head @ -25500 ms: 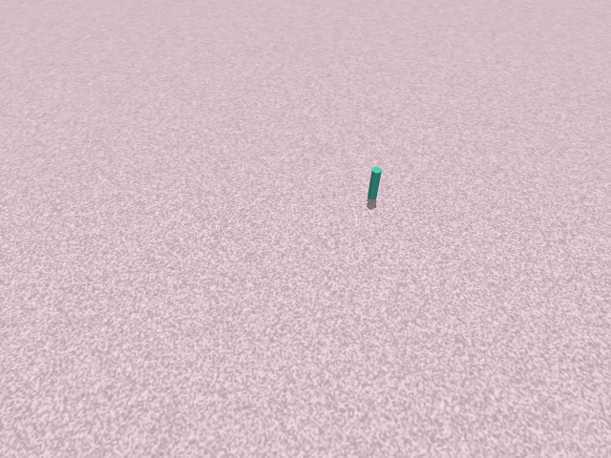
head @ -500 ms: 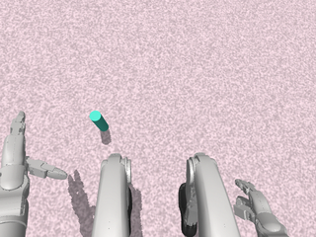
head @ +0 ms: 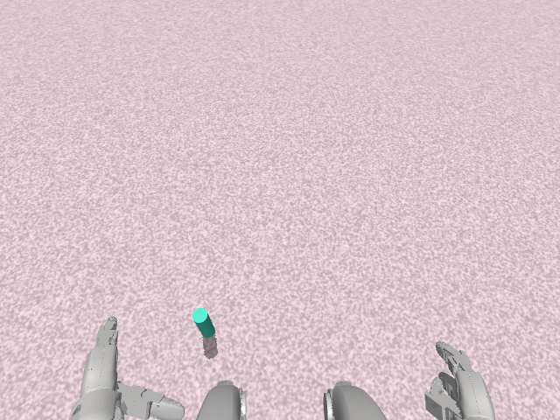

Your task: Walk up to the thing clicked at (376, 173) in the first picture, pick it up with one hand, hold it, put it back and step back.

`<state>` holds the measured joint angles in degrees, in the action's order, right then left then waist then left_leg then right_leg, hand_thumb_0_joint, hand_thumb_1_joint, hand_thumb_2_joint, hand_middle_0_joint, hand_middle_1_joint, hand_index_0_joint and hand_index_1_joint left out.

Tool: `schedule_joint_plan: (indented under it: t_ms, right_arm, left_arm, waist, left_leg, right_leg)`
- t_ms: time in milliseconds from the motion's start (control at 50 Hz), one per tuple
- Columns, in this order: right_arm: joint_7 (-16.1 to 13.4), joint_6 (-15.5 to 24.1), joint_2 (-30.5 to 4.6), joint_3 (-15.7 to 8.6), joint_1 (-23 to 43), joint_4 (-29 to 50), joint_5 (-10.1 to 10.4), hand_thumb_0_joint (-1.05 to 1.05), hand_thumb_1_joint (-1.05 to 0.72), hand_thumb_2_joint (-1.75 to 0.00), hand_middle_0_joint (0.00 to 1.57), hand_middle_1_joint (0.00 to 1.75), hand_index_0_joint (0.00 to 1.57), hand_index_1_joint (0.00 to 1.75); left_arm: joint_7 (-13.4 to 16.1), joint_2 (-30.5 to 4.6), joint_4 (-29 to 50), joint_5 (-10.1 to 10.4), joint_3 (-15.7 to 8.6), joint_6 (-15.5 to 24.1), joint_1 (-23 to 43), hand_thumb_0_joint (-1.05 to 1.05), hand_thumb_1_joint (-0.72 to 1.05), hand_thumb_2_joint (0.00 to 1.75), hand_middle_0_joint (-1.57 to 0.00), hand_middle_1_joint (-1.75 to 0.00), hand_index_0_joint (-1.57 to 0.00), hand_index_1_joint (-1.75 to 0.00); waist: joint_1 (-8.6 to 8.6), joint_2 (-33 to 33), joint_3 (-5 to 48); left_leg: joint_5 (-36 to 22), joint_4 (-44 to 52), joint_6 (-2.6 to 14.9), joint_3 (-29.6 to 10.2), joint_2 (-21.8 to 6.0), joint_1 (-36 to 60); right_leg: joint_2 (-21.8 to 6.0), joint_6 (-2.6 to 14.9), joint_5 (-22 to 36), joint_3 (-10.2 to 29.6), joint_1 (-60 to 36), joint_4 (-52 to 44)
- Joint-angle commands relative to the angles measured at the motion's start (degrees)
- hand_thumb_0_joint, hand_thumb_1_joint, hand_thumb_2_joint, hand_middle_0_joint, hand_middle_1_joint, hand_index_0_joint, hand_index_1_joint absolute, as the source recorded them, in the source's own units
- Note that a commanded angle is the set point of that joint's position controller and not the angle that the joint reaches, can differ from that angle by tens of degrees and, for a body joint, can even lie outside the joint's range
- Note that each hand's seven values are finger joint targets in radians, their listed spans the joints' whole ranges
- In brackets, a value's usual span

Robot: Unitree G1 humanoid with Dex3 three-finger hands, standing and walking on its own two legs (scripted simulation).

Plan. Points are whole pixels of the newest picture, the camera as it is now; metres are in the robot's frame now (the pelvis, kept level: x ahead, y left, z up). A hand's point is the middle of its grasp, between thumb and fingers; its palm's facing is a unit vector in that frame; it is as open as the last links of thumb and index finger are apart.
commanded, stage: home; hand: left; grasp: from the side
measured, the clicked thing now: (204, 323) +0.42 +0.22 -0.59
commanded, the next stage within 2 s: stand in 1.90 s
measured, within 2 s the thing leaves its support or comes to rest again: neither
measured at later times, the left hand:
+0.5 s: hand (138, 386) +0.18 +0.19 -0.01, palm faces +0.13 -0.95 -0.30, open 17.6 cm
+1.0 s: hand (145, 395) +0.17 +0.18 -0.01, palm faces +0.11 -0.95 -0.29, open 17.5 cm
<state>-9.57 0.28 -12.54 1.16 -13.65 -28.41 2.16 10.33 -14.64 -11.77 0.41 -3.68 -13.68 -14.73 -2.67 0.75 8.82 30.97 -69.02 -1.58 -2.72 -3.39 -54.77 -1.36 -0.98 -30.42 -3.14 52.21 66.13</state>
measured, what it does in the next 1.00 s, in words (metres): stands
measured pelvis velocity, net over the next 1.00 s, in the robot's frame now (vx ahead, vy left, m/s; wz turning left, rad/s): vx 0.01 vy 0.00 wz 0.01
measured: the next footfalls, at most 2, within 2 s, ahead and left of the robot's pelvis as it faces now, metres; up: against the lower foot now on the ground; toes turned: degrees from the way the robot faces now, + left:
none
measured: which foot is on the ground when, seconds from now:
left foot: down 0.00-1.00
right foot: down 0.00-1.00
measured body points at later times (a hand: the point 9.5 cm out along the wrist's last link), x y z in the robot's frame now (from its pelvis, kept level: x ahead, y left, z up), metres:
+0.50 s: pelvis +0.02 +0.00 +0.04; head +0.05 +0.01 +0.49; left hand +0.17 +0.24 +0.01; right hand +0.20 -0.23 -0.02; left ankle +0.02 +0.13 -0.64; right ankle +0.02 -0.13 -0.64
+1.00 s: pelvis +0.01 +0.00 +0.05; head +0.03 +0.00 +0.49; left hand +0.16 +0.23 +0.01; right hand +0.17 -0.24 -0.03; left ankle +0.02 +0.13 -0.64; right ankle +0.02 -0.13 -0.64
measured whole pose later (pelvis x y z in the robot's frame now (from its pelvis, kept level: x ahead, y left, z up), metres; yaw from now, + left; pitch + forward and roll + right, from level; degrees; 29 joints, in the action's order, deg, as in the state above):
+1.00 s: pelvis +0.01 +0.00 +0.05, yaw +1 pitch +7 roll -2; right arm -10.3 6.4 -11.8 1.9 -15.8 -29.0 0.5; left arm 7.7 -11.7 -0.3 0.4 0.3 -15.8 -25.9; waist -1.2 2.0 5.3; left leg 25.9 -54.5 -1.7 -1.9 -3.2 -35.6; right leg -1.3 -0.9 -25.5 -3.1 33.2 51.8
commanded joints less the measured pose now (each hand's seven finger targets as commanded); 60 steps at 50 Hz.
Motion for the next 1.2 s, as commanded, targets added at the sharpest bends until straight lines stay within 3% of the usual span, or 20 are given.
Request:
schedule_joint_plan:
  t_ms: [0, 40, 100, 180, 260, 300, 340, 380, 420, 500, 720, 780, 820, 900, 940, 960, 1020, 1040, 1120, 1180]
  right_arm:
    - [-1.69, 3.71, -6.11, -2.65, 0.22, 8.12, -0.12, 0.00, -0.90, -0.90, 0.20, 0.30, 0.20, 0.30]
    - [-1.88, 4.25, -5.81, -2.41, 0.67, 9.18, -0.36, 0.00, -0.90, -0.90, 0.20, 0.30, 0.20, 0.30]
    - [-2.34, 5.18, -5.79, -2.47, 0.77, 9.78, -0.59, 0.00, -0.90, -0.90, 0.20, 0.30, 0.20, 0.30]
    - [-2.31, 6.16, -5.57, -2.32, 1.12, 10.34, -0.87, 0.00, -0.90, -0.90, 0.20, 0.30, 0.20, 0.30]
    - [-2.10, 7.04, -5.70, -2.54, 0.81, 10.22, -1.26, 0.00, -0.90, -0.90, 0.20, 0.30, 0.20, 0.30]
    - [-2.02, 7.52, -5.77, -2.54, 0.74, 9.85, -1.53, 0.00, -0.90, -0.90, 0.20, 0.30, 0.20, 0.30]
    - [-1.99, 7.91, -5.80, -2.59, 0.71, 9.58, -1.56, 0.00, -0.90, -0.90, 0.20, 0.30, 0.20, 0.30]
    - [-1.82, 8.32, -5.75, -2.41, 0.92, 9.69, -1.68, 0.00, -0.90, -0.90, 0.20, 0.30, 0.20, 0.30]
    - [-1.89, 8.55, -5.71, -2.42, 0.86, 9.26, -1.68, 0.00, -0.90, -0.90, 0.20, 0.30, 0.20, 0.30]
    - [-1.66, 8.61, -5.65, -2.41, 0.85, 8.72, -1.73, 0.00, -0.90, -0.90, 0.20, 0.30, 0.20, 0.30]
    - [-1.38, 8.73, -5.59, -2.34, 1.83, 8.93, -1.63, 0.00, -0.90, -0.90, 0.20, 0.30, 0.20, 0.30]
    - [-1.52, 8.77, -5.68, -2.39, 1.97, 9.08, -1.54, 0.00, -0.90, -0.90, 0.20, 0.30, 0.20, 0.30]
    - [-1.45, 8.99, -5.56, -2.24, 1.97, 9.00, -1.65, 0.00, -0.90, -0.90, 0.20, 0.30, 0.20, 0.30]
    - [-1.47, 9.25, -5.81, -2.42, 1.89, 8.56, -1.57, 0.00, -0.90, -0.90, 0.20, 0.30, 0.20, 0.30]
    - [-1.31, 9.53, -5.37, -1.87, 2.50, 8.77, -1.53, 0.00, -0.90, -0.90, 0.20, 0.30, 0.20, 0.30]
    - [-1.27, 9.68, -5.51, -2.13, 2.75, 9.09, -1.50, 0.00, -0.90, -0.90, 0.20, 0.30, 0.20, 0.30]
    - [-1.47, 9.64, -5.58, -2.24, 2.17, 8.41, -1.63, 0.00, -0.90, -0.90, 0.20, 0.30, 0.20, 0.30]
    - [-1.30, 9.79, -5.40, -2.02, 2.35, 8.62, -1.57, 0.00, -0.90, -0.90, 0.20, 0.30, 0.20, 0.30]
    - [-1.63, 9.81, -5.75, -2.27, 2.14, 8.61, -1.54, 0.00, -0.90, -0.90, 0.20, 0.30, 0.20, 0.30]
    - [-1.70, 9.98, -5.25, -2.08, 2.05, 8.24, -1.69, 0.00, -0.90, -0.90, 0.20, 0.30, 0.20, 0.30]
  left_arm:
    - [1.64, -5.42, 15.37, 0.05, -0.43, 0.55, -4.09, 0.00, -0.56, 0.05, -0.05, -0.05, -0.05, -0.05]
    - [1.55, -3.54, 17.44, 0.27, 1.05, -0.20, -7.97, 0.00, -0.56, 0.05, -0.05, -0.05, -0.05, -0.05]
    - [1.35, -4.51, 22.48, 0.18, 0.61, -0.61, -9.31, 0.00, -0.58, 0.04, -0.05, -0.05, -0.05, -0.05]
    - [0.47, -2.65, 23.18, 0.24, 1.82, -0.88, -12.16, 0.00, -0.60, 0.03, -0.04, -0.05, -0.04, -0.05]
    - [-0.21, -3.56, 25.96, -0.09, 0.99, -0.15, -11.13, 0.00, -0.59, 0.03, -0.04, -0.05, -0.04, -0.05]
    - [-0.74, -1.96, 22.53, -0.21, 2.08, -0.19, -11.57, 0.00, -0.60, 0.03, -0.04, -0.05, -0.04, -0.05]
    - [-0.68, -4.33, 26.72, -0.31, 0.38, 0.48, -8.22, 0.00, -0.57, 0.04, -0.05, -0.05, -0.05, -0.05]
    - [-1.11, -2.47, 23.51, -0.33, 1.87, 0.14, -10.78, 0.00, -0.59, 0.03, -0.04, -0.05, -0.04, -0.05]
    - [-0.90, -4.00, 26.64, -0.45, 0.88, 0.42, -8.76, 0.00, -0.59, 0.03, -0.05, -0.05, -0.04, -0.05]
    - [-1.18, -2.64, 23.37, -0.37, 1.63, 0.08, -12.02, 0.00, -0.58, 0.04, -0.05, -0.05, -0.05, -0.05]
    - [-1.55, -2.02, 20.27, -0.23, 1.46, 0.21, -11.41, 0.00, -0.57, 0.04, -0.05, -0.05, -0.05, -0.05]
    - [-1.49, -4.34, 24.56, -0.24, 0.10, 0.72, -8.65, 0.00, -0.58, 0.04, -0.05, -0.05, -0.05, -0.05]
    - [-1.79, -1.28, 19.30, -0.26, 2.06, 0.17, -12.04, 0.00, -0.59, 0.03, -0.05, -0.05, -0.04, -0.05]
    - [-1.43, -4.89, 26.01, -0.31, -0.10, 0.96, -7.38, 0.00, -0.56, 0.05, -0.05, -0.05, -0.05, -0.05]
    - [-2.14, -0.48, 17.64, -0.09, 2.93, 0.13, -12.51, 0.00, -0.57, 0.05, -0.05, -0.05, -0.05, -0.05]
    - [-1.95, -1.33, 20.67, 0.02, 2.01, 0.41, -10.91, 0.00, -0.57, 0.05, -0.05, -0.05, -0.05, -0.05]
    - [-1.73, -4.58, 23.72, -0.31, -0.24, 1.05, -9.13, 0.00, -0.56, 0.05, -0.05, -0.05, -0.05, -0.05]
    - [-2.17, -1.12, 17.93, -0.20, 2.01, 0.43, -12.58, 0.00, -0.55, 0.06, -0.05, -0.06, -0.05, -0.06]
    - [-1.78, -4.83, 25.44, -0.28, -0.07, 1.35, -7.23, 0.00, -0.58, 0.04, -0.05, -0.05, -0.05, -0.05]
    - [-1.90, -2.29, 22.19, -0.25, 1.55, 1.18, -9.94, 0.00, -0.57, 0.04, -0.05, -0.05, -0.05, -0.05]
  waist:
    - [0.46, 3.76, 10.48]
    - [0.73, 3.47, 7.84]
    - [1.04, 2.43, 7.37]
    - [0.95, -0.01, 2.14]
    - [0.85, 1.45, 3.40]
    - [0.22, 1.09, 1.24]
    - [0.54, 2.17, 3.52]
    - [0.70, 2.76, 3.96]
    - [0.88, 3.20, 5.13]
    - [1.05, 1.01, 5.47]
    - [0.99, 0.88, 1.78]
    - [1.34, 1.76, 4.06]
    - [0.80, -0.44, 1.71]
    - [1.71, 2.35, 3.18]
    - [0.74, -0.28, -0.79]
    - [1.31, 0.02, -0.09]
    - [1.49, 0.03, 2.72]
    - [1.19, -0.82, -0.12]
    - [1.41, 2.43, 3.74]
    - [1.09, 0.65, 2.53]
  left_leg:
    - [-14.42, 15.81, 1.70, 2.23, 2.25, 17.31]
    - [-13.56, 18.06, 1.58, 1.74, 2.14, 18.22]
    - [-16.28, 19.16, 1.63, 1.74, 2.17, 20.38]
    - [-14.89, 21.32, 1.66, 1.71, 2.17, 20.23]
    - [-15.65, 22.08, 1.34, 1.83, 2.23, 21.96]
    - [-16.30, 22.18, 1.26, 1.83, 2.15, 22.09]
    - [-17.23, 22.11, 1.23, 1.99, 2.26, 23.62]
    - [-18.19, 21.96, 1.14, 2.09, 2.55, 23.87]
    - [-19.73, 22.09, 0.99, 2.00, 2.34, 25.36]
    - [-23.22, 21.13, 1.21, 2.26, 2.52, 25.29]
    - [-17.27, 22.62, 1.41, 2.67, 2.75, 23.63]
    - [-17.14, 22.90, 1.43, 2.70, 2.68, 24.75]
    - [-15.79, 23.02, 1.65, 2.81, 2.68, 23.65]
    - [-14.14, 23.94, 1.43, 2.64, 2.64, 24.61]
    - [-11.76, 23.83, 1.74, 2.92, 2.86, 22.42]
    - [-10.90, 23.98, 1.76, 2.92, 2.80, 22.25]
    - [-11.66, 23.45, 1.86, 3.07, 3.03, 23.11]
    - [-10.66, 23.58, 1.85, 3.26, 3.05, 21.94]
    - [-12.72, 23.73, 1.49, 2.84, 2.80, 23.97]
    - [-13.03, 23.27, 1.69, 3.08, 2.83, 23.48]
  right_leg:
    - [2.05, 1.48, 14.42, -0.73, -14.15, -14.80]
    - [2.33, 1.53, 13.40, -1.39, -15.25, -16.38]
    - [2.60, 1.41, 15.49, -1.58, -17.66, -17.93]
    - [2.69, 1.17, 14.15, -1.96, -18.37, -20.20]
    - [2.75, 1.28, 14.42, -1.66, -19.60, -20.39]
    - [2.81, 1.24, 14.98, -1.65, -18.95, -20.45]
    - [2.60, 1.21, 15.85, -1.35, -20.28, -20.55]
    - [2.52, 1.17, 16.78, -1.23, -20.99, -20.61]
    - [2.59, 1.26, 17.82, -1.21, -21.45, -20.47]
    - [2.44, 1.00, 21.83, -1.03, -23.05, -20.69]
    - [2.38, 0.82, 16.57, -1.06, -21.82, -22.62]
    - [2.34, 0.96, 16.33, -0.89, -22.26, -22.85]
    - [2.30, 0.86, 15.22, -0.88, -21.91, -23.12]
    - [2.32, 1.19, 13.19, -0.95, -22.07, -23.20]
    - [2.31, 0.90, 11.24, -0.96, -20.14, -24.18]
    - [2.29, 1.00, 10.46, -0.97, -20.33, -24.26]
    - [2.05, 0.79, 11.20, -0.59, -21.71, -24.47]
    - [2.13, 0.77, 10.27, -0.65, -20.36, -24.35]
    - [2.24, 1.14, 12.05, -0.70, -21.60, -23.43]
    - [2.18, 0.94, 12.54, -0.53, -21.14, -23.71]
